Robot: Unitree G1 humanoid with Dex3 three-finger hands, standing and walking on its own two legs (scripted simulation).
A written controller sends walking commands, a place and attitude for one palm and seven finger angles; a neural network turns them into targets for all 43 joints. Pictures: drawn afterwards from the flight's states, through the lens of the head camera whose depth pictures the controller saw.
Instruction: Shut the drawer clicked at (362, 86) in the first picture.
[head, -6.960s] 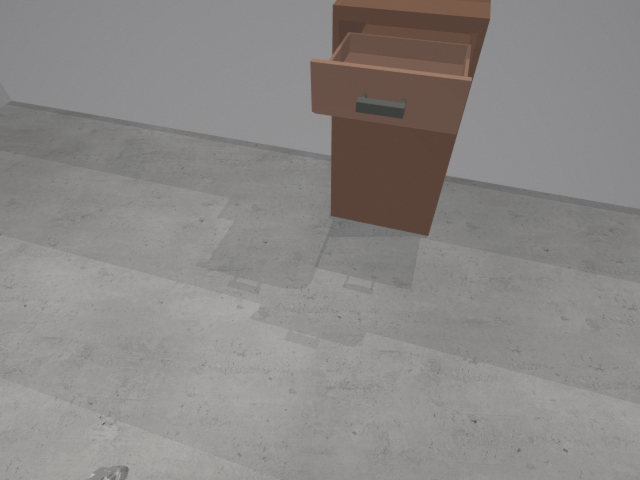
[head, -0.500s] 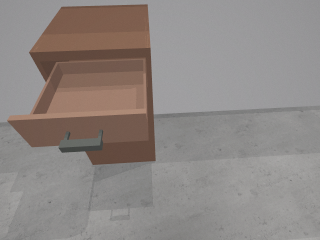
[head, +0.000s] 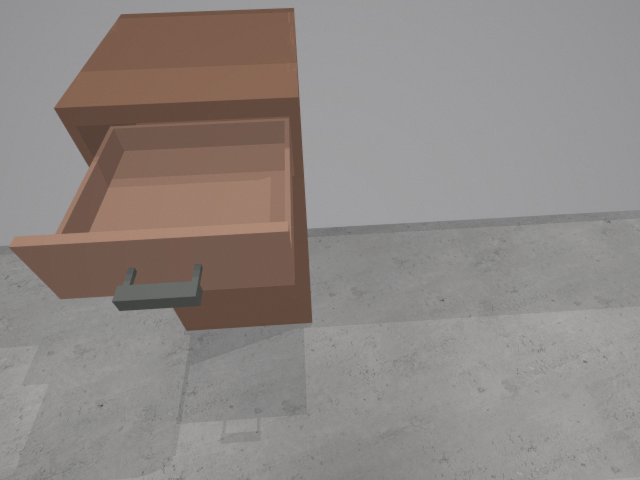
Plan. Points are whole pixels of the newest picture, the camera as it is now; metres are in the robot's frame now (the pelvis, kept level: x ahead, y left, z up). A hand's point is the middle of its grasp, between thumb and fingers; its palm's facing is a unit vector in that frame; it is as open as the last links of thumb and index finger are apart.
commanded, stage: shuffle to correct the standing spot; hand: left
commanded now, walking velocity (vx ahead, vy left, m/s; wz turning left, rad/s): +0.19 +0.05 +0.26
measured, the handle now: (161, 283) +0.38 +0.27 -0.01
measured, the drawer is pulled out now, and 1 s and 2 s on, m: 0.29 0.29 0.29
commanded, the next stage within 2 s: come to a stop and stand still in 0.42 s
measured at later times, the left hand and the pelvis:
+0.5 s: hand out of the picture +0.12 +0.19 -0.17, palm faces +0.14 -0.96 -0.23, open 7.4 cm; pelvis +0.08 +0.00 -0.01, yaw +7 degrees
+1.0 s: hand out of the picture +0.14 +0.23 -0.18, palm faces +0.15 -0.95 -0.26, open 7.4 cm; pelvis +0.13 +0.03 -0.01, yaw +5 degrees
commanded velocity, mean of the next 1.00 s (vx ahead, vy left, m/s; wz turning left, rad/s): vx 0.02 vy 0.01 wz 0.09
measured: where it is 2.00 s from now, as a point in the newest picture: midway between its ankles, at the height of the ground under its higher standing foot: outside the picture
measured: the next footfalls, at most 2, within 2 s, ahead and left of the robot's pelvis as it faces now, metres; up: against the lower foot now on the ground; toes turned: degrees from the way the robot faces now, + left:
right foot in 0.46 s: +0.13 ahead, -0.09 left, +0.00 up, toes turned -1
left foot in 0.78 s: +0.22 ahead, +0.18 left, +0.00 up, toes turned +13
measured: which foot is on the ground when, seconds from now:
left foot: down 0.00-0.46, up 0.48-0.76, down 0.78-1.00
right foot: down 0.00-0.28, up 0.30-0.44, down 0.46-0.78, up 0.80-1.00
